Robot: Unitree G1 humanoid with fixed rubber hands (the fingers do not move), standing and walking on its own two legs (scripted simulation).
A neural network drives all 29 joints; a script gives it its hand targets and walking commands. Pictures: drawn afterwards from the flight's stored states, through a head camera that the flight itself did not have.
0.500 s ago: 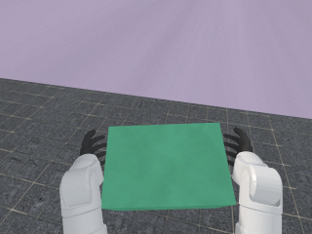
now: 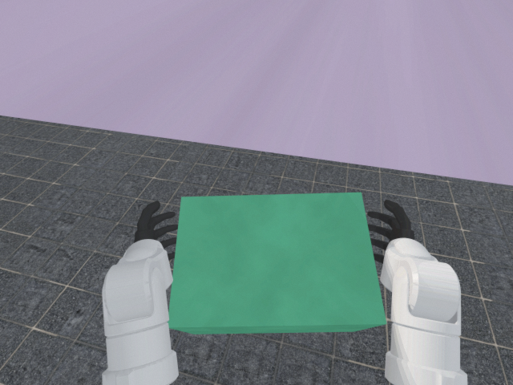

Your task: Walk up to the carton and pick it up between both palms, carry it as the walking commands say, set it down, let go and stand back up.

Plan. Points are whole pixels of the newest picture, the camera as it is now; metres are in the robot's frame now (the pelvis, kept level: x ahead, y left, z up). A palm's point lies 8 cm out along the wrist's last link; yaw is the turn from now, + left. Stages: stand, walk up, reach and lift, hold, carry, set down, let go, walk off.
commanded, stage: carry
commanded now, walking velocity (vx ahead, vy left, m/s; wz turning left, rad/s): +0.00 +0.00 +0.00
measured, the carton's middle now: (272, 267) +0.33 +0.00 +0.03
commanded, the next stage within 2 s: none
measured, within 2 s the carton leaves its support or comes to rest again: neither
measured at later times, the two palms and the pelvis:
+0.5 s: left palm (135, 245) +0.31 +0.20 +0.12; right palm (377, 242) +0.31 -0.15 +0.12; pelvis +0.02 +0.02 +0.00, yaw +1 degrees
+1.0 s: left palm (135, 242) +0.32 +0.21 +0.11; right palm (372, 239) +0.32 -0.15 +0.11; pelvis +0.03 +0.02 +0.00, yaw +1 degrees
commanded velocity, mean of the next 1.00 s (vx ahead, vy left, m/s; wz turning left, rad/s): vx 0.00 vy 0.00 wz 0.00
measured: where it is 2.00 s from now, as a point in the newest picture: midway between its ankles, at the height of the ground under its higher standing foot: outside the picture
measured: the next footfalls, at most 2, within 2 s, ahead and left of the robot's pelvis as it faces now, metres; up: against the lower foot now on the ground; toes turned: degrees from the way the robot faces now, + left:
none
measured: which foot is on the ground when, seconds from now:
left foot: down 0.00-1.00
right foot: down 0.00-1.00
